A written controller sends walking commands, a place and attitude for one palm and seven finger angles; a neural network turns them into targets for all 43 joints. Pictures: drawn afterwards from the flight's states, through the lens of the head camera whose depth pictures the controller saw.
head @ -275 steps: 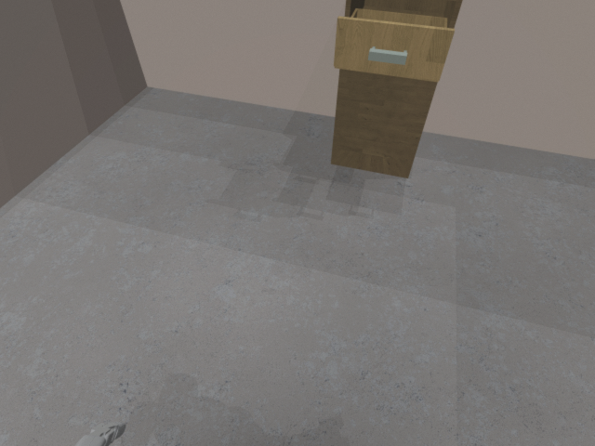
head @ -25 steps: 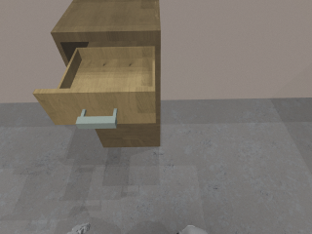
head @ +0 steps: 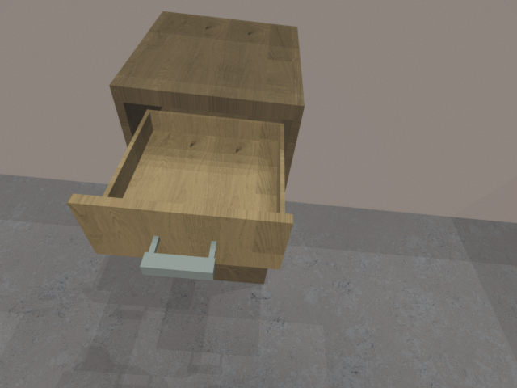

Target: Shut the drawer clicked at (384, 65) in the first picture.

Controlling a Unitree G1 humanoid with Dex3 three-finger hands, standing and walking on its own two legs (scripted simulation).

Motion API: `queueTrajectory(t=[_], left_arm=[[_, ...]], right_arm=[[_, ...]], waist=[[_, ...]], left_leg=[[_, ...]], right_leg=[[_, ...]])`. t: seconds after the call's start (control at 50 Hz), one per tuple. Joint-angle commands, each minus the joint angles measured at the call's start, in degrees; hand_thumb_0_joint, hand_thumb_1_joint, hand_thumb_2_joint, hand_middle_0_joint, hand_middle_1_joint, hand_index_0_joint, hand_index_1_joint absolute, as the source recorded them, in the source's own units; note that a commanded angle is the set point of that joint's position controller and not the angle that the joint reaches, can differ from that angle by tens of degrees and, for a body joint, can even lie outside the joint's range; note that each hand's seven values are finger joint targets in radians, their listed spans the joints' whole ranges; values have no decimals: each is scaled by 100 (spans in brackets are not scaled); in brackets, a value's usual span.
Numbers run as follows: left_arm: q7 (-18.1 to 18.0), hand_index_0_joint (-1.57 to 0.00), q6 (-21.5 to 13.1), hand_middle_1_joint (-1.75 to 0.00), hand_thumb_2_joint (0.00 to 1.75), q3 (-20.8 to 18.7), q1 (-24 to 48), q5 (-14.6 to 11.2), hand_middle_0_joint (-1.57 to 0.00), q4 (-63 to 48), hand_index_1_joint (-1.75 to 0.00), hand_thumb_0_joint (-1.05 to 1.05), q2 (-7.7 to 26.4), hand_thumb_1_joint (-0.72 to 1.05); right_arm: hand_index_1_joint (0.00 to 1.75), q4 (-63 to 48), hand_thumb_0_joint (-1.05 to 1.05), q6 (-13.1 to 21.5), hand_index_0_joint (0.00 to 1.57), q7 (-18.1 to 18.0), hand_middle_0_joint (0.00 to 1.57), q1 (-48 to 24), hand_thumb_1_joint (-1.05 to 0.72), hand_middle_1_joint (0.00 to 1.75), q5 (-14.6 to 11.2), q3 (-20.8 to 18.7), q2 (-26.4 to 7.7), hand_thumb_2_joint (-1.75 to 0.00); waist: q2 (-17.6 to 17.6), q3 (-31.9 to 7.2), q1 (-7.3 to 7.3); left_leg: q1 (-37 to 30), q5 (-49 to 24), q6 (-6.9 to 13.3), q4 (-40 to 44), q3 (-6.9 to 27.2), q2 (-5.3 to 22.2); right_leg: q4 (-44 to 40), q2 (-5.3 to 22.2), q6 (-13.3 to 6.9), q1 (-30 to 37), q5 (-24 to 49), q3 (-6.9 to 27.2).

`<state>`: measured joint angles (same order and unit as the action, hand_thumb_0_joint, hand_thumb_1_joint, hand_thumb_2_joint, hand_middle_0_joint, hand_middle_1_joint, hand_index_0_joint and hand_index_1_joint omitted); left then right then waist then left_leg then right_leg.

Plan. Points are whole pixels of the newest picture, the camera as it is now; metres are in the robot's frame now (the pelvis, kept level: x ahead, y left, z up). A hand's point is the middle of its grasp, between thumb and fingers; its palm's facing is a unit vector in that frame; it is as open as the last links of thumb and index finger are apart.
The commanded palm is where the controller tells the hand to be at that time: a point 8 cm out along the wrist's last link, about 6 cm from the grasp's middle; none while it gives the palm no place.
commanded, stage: come to a stop and stand still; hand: left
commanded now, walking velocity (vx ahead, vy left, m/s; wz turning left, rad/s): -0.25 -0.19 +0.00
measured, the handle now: (182, 254) +0.33 +0.17 -0.02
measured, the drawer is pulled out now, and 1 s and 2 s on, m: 0.29 0.29 0.29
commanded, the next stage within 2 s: look again from close up in 1.12 s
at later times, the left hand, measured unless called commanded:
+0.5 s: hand out of the picture +0.04 +0.11 -0.15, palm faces +0.01 -0.96 -0.28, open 7.4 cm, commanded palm none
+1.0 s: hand out of the picture -0.08 +0.16 -0.18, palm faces +0.09 -0.98 -0.20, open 7.4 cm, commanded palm none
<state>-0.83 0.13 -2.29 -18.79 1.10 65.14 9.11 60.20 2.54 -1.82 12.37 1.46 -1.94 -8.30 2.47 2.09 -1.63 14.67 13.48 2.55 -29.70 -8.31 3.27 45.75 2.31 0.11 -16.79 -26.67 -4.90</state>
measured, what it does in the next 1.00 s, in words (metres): steps on the spot: right foot, then left foot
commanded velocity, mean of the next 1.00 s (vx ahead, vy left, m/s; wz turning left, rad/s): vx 0.02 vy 0.02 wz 0.00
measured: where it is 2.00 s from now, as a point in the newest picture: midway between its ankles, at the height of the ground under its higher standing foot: outside the picture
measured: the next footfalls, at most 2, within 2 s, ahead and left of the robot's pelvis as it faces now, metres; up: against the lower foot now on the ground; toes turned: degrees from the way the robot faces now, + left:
right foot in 0.38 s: +0.03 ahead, -0.18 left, +0.00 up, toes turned -5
left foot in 0.88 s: -0.02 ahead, +0.05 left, +0.00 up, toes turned +4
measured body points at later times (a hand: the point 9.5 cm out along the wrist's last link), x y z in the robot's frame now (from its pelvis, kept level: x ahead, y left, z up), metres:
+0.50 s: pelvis -0.02 -0.07 +0.00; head -0.01 -0.12 +0.45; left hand +0.04 +0.16 -0.13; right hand +0.00 -0.30 -0.18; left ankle +0.00 +0.07 -0.70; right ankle -0.01 -0.18 -0.74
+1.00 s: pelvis -0.06 -0.03 +0.01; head -0.06 -0.01 +0.45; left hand -0.09 +0.21 -0.16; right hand -0.02 -0.26 -0.14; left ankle -0.08 +0.10 -0.74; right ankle -0.04 -0.16 -0.71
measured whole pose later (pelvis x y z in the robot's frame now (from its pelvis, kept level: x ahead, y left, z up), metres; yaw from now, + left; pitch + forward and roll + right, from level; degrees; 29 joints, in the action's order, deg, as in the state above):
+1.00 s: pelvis -0.06 -0.03 +0.01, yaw +1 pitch -1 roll +0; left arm -0.9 2.6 -3.1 -18.4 1.6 63.8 12.0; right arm 60.4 -0.3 -1.3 14.8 1.5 -1.3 -8.3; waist 2.5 -0.3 -1.5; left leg 8.1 14.7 -0.7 -23.5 -1.4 1.5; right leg 41.5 2.6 1.1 -20.4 -20.4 -1.6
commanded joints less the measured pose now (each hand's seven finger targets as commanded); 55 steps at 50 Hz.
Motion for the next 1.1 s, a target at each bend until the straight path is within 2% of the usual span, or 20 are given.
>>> queueTrajectory(t=[0.0, 0.08, 0.18, 0.26, 0.32, 0.36, 0.38, 0.46, 0.52, 0.6, 0.74, 0.78, 0.82, 0.84, 0.86, 0.88, 0.9, 0.92, 1.0, 1.08], left_arm=[[-64, -20, -19, -30, 90, 30, -374, -41, -20, -96, -30, 0, 148, 90], [-93, -20, 206, -30, 90, -100, -146, 1, -20, -297, -30, 0, 404, 90], [-100, -20, 322, -30, 90, -169, 170, 5, -20, -603, -30, 0, 401, 90], [-112, -20, 241, -30, 90, -127, 263, -26, -20, -720, -30, 0, 305, 90], [-139, -20, 69, -30, 90, -109, -209, 12, -20, -546, -30, 0, 414, 90], [-178, -20, -53, -30, 90, -174, 151, 68, -20, -668, -30, 0, 1220, 90], [-166, -20, -28, -30, 90, -176, 194, 50, -20, -765, -30, 0, 1291, 90], [-185, -20, -44, -30, 90, -177, 594, 20, -20, -815, -30, 0, 999, 90], [-199, -20, -66, -30, 90, -240, 435, 21, -20, -879, -30, 0, 1059, 90], [-234, -20, -64, -30, 90, -300, 139, 35, -20, -862, -30, 0, 1121, 90], [-148, -20, -28, -30, 90, -323, 123, 115, -20, -839, -30, 0, 1227, 90], [-119, -20, -15, -30, 90, -295, 265, 95, -20, -789, -30, 0, 1209, 90], [-102, -20, 23, -30, 90, -226, 480, 23, -20, -744, -30, 0, 1033, 90], [-86, -20, 34, -30, 90, -156, 432, -20, -20, -736, -30, 0, 805, 90], [-53, -20, 54, -30, 90, -72, 306, -49, -20, -742, -30, 0, 492, 90], [-48, -20, 69, -30, 90, -43, 346, -2, -20, -789, -30, 0, 367, 90], [-23, -20, 56, -30, 90, -47, 377, 7, -20, -779, -30, 0, 380, 90], [-22, -20, 100, -30, 90, -60, 371, 76, -20, -601, -30, 0, 404, 90], [75, -20, 56, -30, 90, -81, 50, 42, -20, -368, -30, 0, 423, 90], [82, -20, 99, -30, 90, -88, 341, 20, -20, -518, -30, 0, 463, 90]], right_arm=[[30, 4, 0, 5, 20, -136, 20, 316, -90, 30, -41, 21, -684, -90], [30, 57, 0, -154, 20, -204, 20, 476, -90, 30, -76, -141, -954, -90], [30, -33, 0, -258, 20, -181, 20, 284, -90, 30, -37, -241, -970, -90], [30, -86, 0, -300, 20, -93, 20, 132, -90, 30, 2, -317, -1004, -90], [30, -79, 0, -322, 20, 4, 20, 108, -90, 30, -67, -303, -838, -90], [30, -252, 0, -379, 20, 83, 20, 247, -90, 30, -132, -188, -265, -90], [30, -305, 0, -459, 20, 93, 20, 127, -90, 30, -111, -227, -443, -90], [30, -106, 0, -552, 20, 131, 20, 229, -90, 30, -39, -258, -610, -90], [30, -127, 0, -553, 20, 180, 20, 323, -90, 30, -38, -271, -664, -90], [30, -313, 0, -599, 20, 200, 20, 124, -90, 30, -4, -280, -702, -90], [30, -462, 0, -454, 20, 211, 20, 36, -90, 30, -59, -187, -573, -90], [30, -336, 0, -388, 20, 183, 20, 314, -90, 30, -80, -157, -500, -90], [30, -105, 0, -293, 20, 130, 20, 826, -90, 30, -83, -99, -489, -90], [30, -42, 0, -221, 20, 93, 20, 1019, -90, 30, -64, -121, -693, -90], [30, -63, 0, -184, 20, 64, 20, 955, -90, 30, -9, -174, -1068, -90], [30, -207, 0, -233, 20, 49, 20, 707, -90, 30, -14, -209, -1317, -90], [30, -296, 0, -252, 20, 45, 20, 371, -90, 30, 33, -158, -1323, -90], [30, -238, 0, -208, 20, 32, 20, 186, -90, 30, 22, -101, -1080, -90], [30, -80, 0, -126, 20, -82, 20, 436, -90, 30, -9, -43, -881, -90], [30, 91, 0, -125, 20, -162, 20, 845, -90, 30, 5, -104, -929, -90]], waist=[[-830, -236, 35], [-763, -343, 178], [-1199, -196, 187], [-1695, -360, 202], [-851, -617, -46], [1303, -319, 108], [912, -297, -11], [990, 157, 111], [750, 39, 28], [585, 13, -127], [928, -205, -197], [1069, -248, -35], [672, -260, 251], [-39, -382, 316], [-1249, -179, 304], [-1626, 238, 264], [-1307, 533, 161], [-1627, 642, 155], [-1086, 569, 125], [-1035, 256, 300]], left_leg=[[-865, -4492, 461, 1178, 1026, 1470], [-1101, -4750, 661, 1022, 985, 1726], [-815, -3832, 720, 1006, 855, 1602], [-694, -2843, 619, 932, 911, 1475], [-289, -1180, 109, 275, 643, 883], [716, 1503, -467, -749, 235, -40], [501, 1758, -448, -1273, 531, 3], [1062, 973, -451, -2491, 886, -13], [1308, 640, -542, -2755, 889, -97], [1472, 633, -598, -2781, 969, -56], [557, 1096, -502, -1029, 629, -192], [-119, 789, -466, -225, 486, -274], [-1269, 29, -420, 911, 451, -294], [-1552, 186, -349, 1248, 846, 97], [-1120, 1175, -58, 1850, 2091, 1009], [-228, 1976, 272, 2383, 2700, 1630], [487, 2441, 470, 2533, 2730, 1667], [617, 2444, 383, 2714, 2524, 1408], [-425, 145, 341, 2145, 1784, 1095], [-1117, -2101, 572, 1573, 1679, 1325]], right_leg=[[362, 272, 171, -402, 388, 407], [883, 152, 207, -705, 268, 456], [992, 88, 212, -858, 170, 490], [-257, 89, 117, -265, 234, 264], [-2287, 99, 152, 829, 1798, 182], [-3015, 1814, -464, 767, 3059, 2003], [-3161, 2103, -861, 332, 2927, 2005], [-3076, 1584, -799, 348, 2508, 1571], [-2959, 1522, -737, 788, 2777, 1338], [-3080, 1719, -872, 938, 2065, 1608], [-3275, 1519, -876, 763, 1075, 1655], [-3195, 1314, -730, 421, 827, 1446], [-2868, 877, -357, -357, 225, 1074], [-2321, 575, -173, -626, 201, 811], [-1475, 123, 36, -933, 224, 341], [-884, 10, 104, -843, -39, 97], [-465, 57, 81, -658, 167, 302], [-151, 97, 88, -546, 302, 370], [504, 35, 139, -1185, 748, 487], [306, 76, 205, -1284, 469, 467]])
